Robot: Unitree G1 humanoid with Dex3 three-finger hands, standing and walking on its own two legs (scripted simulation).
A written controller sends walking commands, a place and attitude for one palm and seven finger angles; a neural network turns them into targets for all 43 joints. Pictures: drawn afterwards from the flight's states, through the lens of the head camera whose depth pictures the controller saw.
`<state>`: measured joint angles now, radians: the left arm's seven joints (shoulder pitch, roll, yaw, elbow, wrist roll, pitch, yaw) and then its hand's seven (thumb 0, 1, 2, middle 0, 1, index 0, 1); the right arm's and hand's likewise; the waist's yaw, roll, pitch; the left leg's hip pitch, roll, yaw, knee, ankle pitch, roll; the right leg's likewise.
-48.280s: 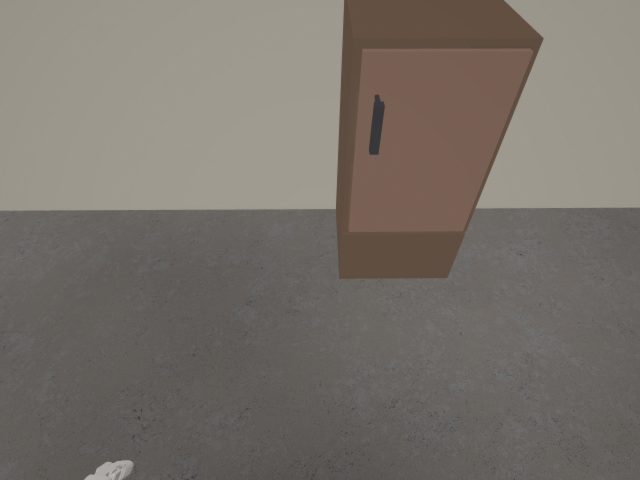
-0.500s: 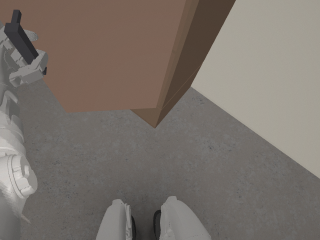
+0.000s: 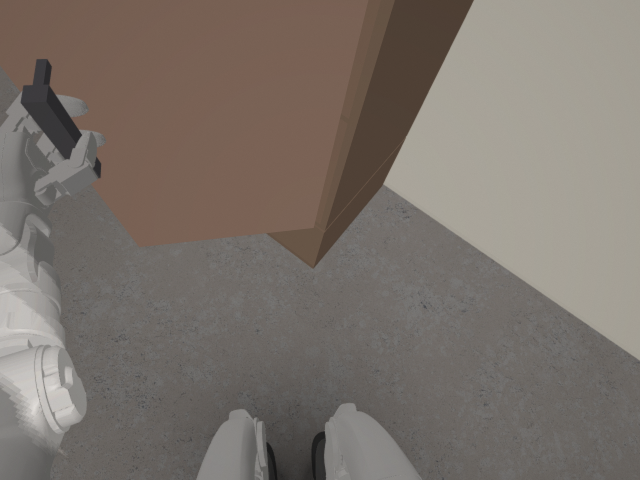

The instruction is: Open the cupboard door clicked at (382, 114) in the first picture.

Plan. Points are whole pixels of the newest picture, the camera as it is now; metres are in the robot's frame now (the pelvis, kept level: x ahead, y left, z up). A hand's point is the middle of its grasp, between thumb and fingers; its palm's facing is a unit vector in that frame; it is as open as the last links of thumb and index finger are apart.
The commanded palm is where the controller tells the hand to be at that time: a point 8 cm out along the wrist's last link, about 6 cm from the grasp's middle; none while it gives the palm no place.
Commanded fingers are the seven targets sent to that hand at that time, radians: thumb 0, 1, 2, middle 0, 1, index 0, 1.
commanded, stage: pull the door open along its arc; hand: left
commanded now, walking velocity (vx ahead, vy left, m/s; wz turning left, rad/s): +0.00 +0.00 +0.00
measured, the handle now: (68, 123) +0.54 +0.28 +0.04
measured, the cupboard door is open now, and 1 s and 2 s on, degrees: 47 92 90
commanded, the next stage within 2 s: open thumb and fingers to let go in 0.84 s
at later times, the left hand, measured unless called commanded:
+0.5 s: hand (144, 268) +0.35 +0.17 +0.04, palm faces +0.40 -0.91 +0.07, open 6.3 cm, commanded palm +0.29 +0.22 +0.04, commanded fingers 0.00 0.90 0.90 -0.40 -1.35 -0.40 -1.35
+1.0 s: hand (238, 334) +0.28 +0.07 +0.04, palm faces +0.49 -0.87 +0.00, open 6.3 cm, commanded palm +0.24 +0.13 +0.04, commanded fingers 0.00 0.62 0.78 -0.38 -1.32 -0.38 -1.32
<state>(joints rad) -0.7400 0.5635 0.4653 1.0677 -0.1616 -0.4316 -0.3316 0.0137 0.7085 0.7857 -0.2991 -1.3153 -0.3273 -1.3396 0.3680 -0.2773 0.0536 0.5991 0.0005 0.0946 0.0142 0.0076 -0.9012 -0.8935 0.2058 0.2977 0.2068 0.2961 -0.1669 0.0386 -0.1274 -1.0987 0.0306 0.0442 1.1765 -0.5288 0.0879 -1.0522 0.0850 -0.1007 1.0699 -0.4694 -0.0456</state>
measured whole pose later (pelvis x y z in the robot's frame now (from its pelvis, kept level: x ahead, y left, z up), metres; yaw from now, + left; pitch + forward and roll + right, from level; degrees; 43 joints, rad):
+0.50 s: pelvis +0.00 -0.01 +0.01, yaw +2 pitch +20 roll -2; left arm -0.16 0.05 0.15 0.42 -0.11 -0.44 0.26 0.02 0.67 0.78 -0.30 -1.30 -0.34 -1.26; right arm 0.20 -0.22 0.01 0.53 -0.03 0.06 0.07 0.01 -0.90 -0.89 0.20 0.30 0.20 0.30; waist -0.02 0.03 -0.17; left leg -0.95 0.00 0.08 1.13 -0.52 0.08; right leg -0.94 0.05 -0.07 1.09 -0.50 -0.05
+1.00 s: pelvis +0.00 -0.06 +0.01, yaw +6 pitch +16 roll +1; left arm 0.11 -0.06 -0.11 0.28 0.05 -0.47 0.52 0.03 0.67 0.77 -0.29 -1.32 -0.32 -1.32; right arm 0.22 -0.22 -0.01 0.59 -0.07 -0.01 0.04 0.01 -0.90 -0.89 0.20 0.30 0.20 0.30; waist -0.02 0.02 -0.18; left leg -0.88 -0.02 0.01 1.09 -0.49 0.01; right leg -0.86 0.04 -0.13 1.08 -0.51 -0.12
